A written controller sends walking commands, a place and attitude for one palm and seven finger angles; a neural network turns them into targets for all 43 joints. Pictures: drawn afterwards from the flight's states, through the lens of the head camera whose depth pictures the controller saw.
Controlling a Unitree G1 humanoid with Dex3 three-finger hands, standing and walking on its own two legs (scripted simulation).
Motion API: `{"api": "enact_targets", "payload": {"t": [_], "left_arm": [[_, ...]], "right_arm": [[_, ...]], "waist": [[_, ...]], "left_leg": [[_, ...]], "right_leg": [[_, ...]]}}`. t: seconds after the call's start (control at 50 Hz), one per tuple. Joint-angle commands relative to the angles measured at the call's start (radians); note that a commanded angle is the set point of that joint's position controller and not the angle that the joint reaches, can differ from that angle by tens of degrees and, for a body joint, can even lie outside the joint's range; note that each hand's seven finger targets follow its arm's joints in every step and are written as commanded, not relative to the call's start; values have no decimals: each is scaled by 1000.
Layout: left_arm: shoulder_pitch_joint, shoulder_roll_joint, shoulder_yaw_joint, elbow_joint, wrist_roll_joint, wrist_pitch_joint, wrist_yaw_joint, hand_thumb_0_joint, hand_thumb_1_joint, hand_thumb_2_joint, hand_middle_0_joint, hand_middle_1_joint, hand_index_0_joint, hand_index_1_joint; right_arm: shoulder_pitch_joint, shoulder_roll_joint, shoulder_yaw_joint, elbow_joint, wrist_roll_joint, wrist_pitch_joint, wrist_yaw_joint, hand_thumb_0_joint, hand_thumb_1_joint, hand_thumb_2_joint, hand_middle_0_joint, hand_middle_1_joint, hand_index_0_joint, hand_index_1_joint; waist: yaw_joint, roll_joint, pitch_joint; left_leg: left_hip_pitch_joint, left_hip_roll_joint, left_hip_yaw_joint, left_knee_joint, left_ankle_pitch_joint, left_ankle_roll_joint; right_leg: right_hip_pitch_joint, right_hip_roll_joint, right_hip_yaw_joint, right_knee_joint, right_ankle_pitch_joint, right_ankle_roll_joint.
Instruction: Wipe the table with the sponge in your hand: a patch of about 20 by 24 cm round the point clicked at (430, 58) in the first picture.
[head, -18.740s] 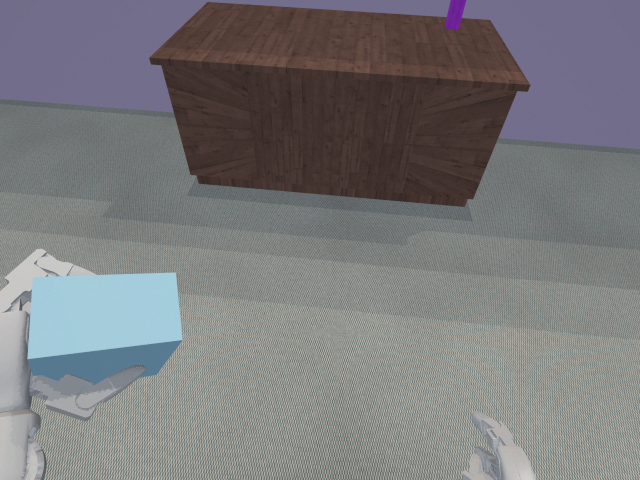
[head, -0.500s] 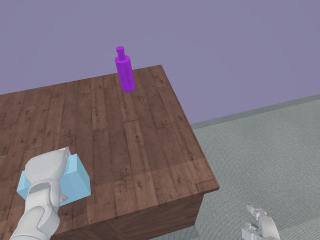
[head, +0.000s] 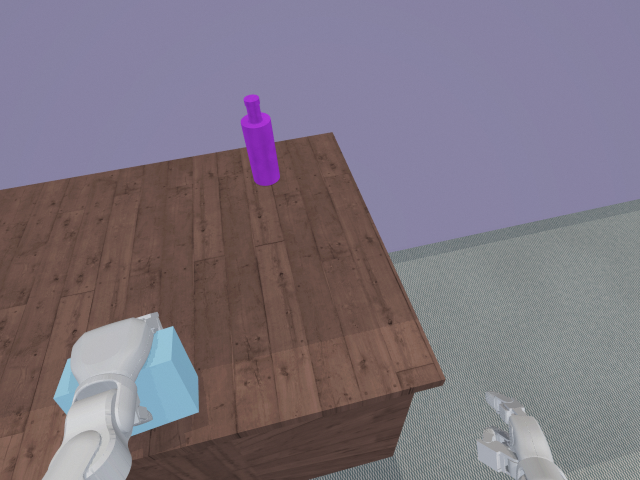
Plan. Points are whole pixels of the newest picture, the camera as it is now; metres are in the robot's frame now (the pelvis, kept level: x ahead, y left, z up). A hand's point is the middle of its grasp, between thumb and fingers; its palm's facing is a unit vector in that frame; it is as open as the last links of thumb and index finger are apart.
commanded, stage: move the sponge above the wiping area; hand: left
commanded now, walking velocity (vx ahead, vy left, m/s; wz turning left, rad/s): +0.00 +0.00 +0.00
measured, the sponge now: (139, 394) +0.21 +0.29 -0.04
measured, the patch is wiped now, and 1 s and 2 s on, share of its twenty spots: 0.00 0.00 0.00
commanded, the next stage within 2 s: none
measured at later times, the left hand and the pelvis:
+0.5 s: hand (151, 368) +0.23 +0.28 -0.01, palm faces -0.23 -0.13 -0.97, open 10.6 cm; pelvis +0.00 -0.01 +0.00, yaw -1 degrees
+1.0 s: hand (160, 360) +0.24 +0.26 +0.00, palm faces -0.11 -0.09 -0.99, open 10.6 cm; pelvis +0.00 +0.00 +0.00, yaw -1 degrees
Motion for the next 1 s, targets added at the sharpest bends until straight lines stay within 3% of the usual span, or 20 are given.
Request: {"api": "enact_targets", "payload": {"t": [0.0, 0.04, 0.06, 0.08, 0.14, 0.16, 0.28, 0.32, 0.38, 0.44, 0.48, 0.54, 0.6, 0.66, 0.72, 0.8, 0.84, 0.9, 0.94, 0.98], "left_arm": [[-348, 264, 138, -339, 83, -162, 73, 0, 100, 1300, -1200, -1600, -1200, -1600], [-399, 338, 217, -376, 123, -198, 130, 0, 100, 1300, -1200, -1600, -1200, -1600], [-391, 287, 187, -374, 136, -201, 156, 0, 100, 1300, -1200, -1600, -1200, -1600], [-375, 310, 218, -346, 149, -191, 182, 0, 100, 1300, -1200, -1600, -1200, -1600], [-308, 317, 262, -250, 106, -120, 220, 0, 100, 1300, -1200, -1600, -1200, -1600], [-305, 244, 203, -225, 77, -93, 216, 0, 100, 1300, -1200, -1600, -1200, -1600], [-244, 169, 71, -2, -14, 79, 72, 0, 100, 1300, -1200, -1600, -1200, -1600], [-268, 156, 31, -14, -3, 68, 18, 0, 100, 1300, -1200, -1600, -1200, -1600], [-317, 235, 97, -126, 25, -46, -11, 0, 100, 1300, -1200, -1600, -1200, -1600], [-365, 360, 225, -271, 63, -191, 39, 0, 100, 1300, -1200, -1600, -1200, -1600], [-348, 371, 268, -300, 105, -244, 109, 0, 100, 1300, -1200, -1600, -1200, -1600], [-321, 380, 317, -275, 125, -210, 199, 0, 100, 1300, -1200, -1600, -1200, -1600], [-309, 280, 245, -166, 65, -124, 223, 0, 100, 1300, -1200, -1600, -1200, -1600], [-257, 216, 174, -87, 1, -33, 175, 0, 100, 1300, -1200, -1600, -1200, -1600], [-209, 160, 76, -63, -7, 25, 90, 0, 100, 1300, -1200, -1600, -1200, -1600], [-280, 153, 33, -167, 16, -35, 16, 0, 100, 1300, -1200, -1600, -1200, -1600], [-318, 225, 98, -246, 41, -101, 26, 0, 100, 1300, -1200, -1600, -1200, -1600], [-302, 268, 168, -331, 97, -186, 95, 0, 100, 1300, -1200, -1600, -1200, -1600], [-275, 363, 277, -352, 127, -188, 155, 0, 100, 1300, -1200, -1600, -1200, -1600], [-287, 299, 241, -318, 137, -150, 200, 0, 100, 1300, -1200, -1600, -1200, -1600]], "right_arm": [[-117, -111, -49, -149, -31, -74, -17, 0, -900, -900, 200, 300, 200, 300], [-102, -113, -53, -133, -43, -78, -24, 0, -900, -900, 200, 300, 200, 300], [-101, -100, -52, -138, -43, -80, -25, 0, -900, -900, 200, 300, 200, 300], [-100, -105, -57, -132, -41, -79, -24, 0, -900, -900, 200, 300, 200, 300], [-130, -114, -52, -118, -14, -66, -22, 0, -900, -900, 200, 300, 200, 300], [-149, -102, -47, -124, 0, -63, -23, 0, -900, -900, 200, 300, 200, 300], [-188, -128, -19, -133, 33, -23, -26, 0, -900, -900, 200, 300, 200, 300], [-175, -132, -18, -152, 26, -23, -25, 0, -900, -900, 200, 300, 200, 300], [-133, -130, -33, -164, 3, -42, -23, 0, -900, -900, 200, 300, 200, 300], [-105, -122, -48, -153, -28, -59, -31, 0, -900, -900, 200, 300, 200, 300], [-92, -109, -57, -146, -36, -69, -32, 0, -900, -900, 200, 300, 200, 300], [-93, -119, -64, -127, -28, -68, -26, 0, -900, -900, 200, 300, 200, 300], [-122, -118, -63, -112, 5, -70, -25, 0, -900, -900, 200, 300, 200, 300], [-158, -126, -53, -113, 26, -60, -29, 0, -900, -900, 200, 300, 200, 300], [-167, -134, -45, -129, 25, -46, -22, 0, -900, -900, 200, 300, 200, 300], [-142, -130, -44, -155, 3, -54, -14, 0, -900, -900, 200, 300, 200, 300], [-123, -127, -48, -159, -15, -60, -15, 0, -900, -900, 200, 300, 200, 300], [-100, -109, -56, -153, -31, -71, -13, 0, -900, -900, 200, 300, 200, 300], [-102, -117, -56, -141, -36, -66, -12, 0, -900, -900, 200, 300, 200, 300], [-118, -107, -56, -142, -26, -62, -9, 0, -900, -900, 200, 300, 200, 300]], "waist": [[-1, 5, -263], [13, 83, -279], [8, 93, -288], [16, 89, -281], [26, 54, -246], [16, 30, -251], [-10, -126, -112], [-20, -140, -124], [-14, -89, -233], [9, -11, -317], [21, 55, -295], [25, 106, -238], [8, 11, -219], [5, -42, -212], [-7, -96, -193], [-23, -89, -217], [-7, -47, -252], [19, 34, -297], [46, 94, -297], [37, 67, -268]], "left_leg": [[106, 18, -85, 1, 384, 3], [126, 24, -89, 10, 404, -21], [120, 26, -72, 17, 409, -30], [109, 27, -68, 27, 401, -41], [60, 17, -85, -6, 354, -46], [47, 17, -71, -19, 339, -38], [-24, 0, -59, -67, 217, -7], [-23, -8, -63, -54, 228, 7], [25, -11, -61, -20, 275, 23], [70, -5, -65, 0, 344, 22], [75, 7, -65, 9, 384, 4], [57, 15, -77, 10, 385, -28], [27, 20, -66, -11, 316, -21], [14, 16, -53, -40, 281, -15], [10, 9, -60, -41, 311, -6], [46, 9, -77, -18, 350, 10], [75, 15, -90, -13, 384, 5], [119, 29, -91, 11, 502, -17], [113, 31, -100, 9, 528, -45], [92, 35, -80, 11, 492, -53]], "right_leg": [[81, 3, 93, -15, 267, -71], [54, 18, 124, -9, 242, -88], [46, 15, 104, -1, 228, -87], [30, 20, 116, 0, 217, -96], [73, 17, 123, -11, 224, -96], [97, 6, 88, -9, 233, -80], [107, -6, 73, -67, 166, -55], [108, -7, 79, -62, 192, -53], [136, -4, 88, -37, 257, -59], [163, 3, 125, -15, 337, -68], [120, 4, 121, -7, 318, -80], [61, 16, 137, -14, 265, -97], [68, 2, 92, -20, 234, -77], [108, -7, 68, -35, 217, -60], [123, -12, 69, -39, 269, -57], [102, -6, 68, -28, 291, -59], [105, 1, 82, -18, 294, -65], [97, 1, 85, 5, 336, -73], [103, 14, 121, 5, 337, -90], [80, 12, 108, 8, 313, -92]]}}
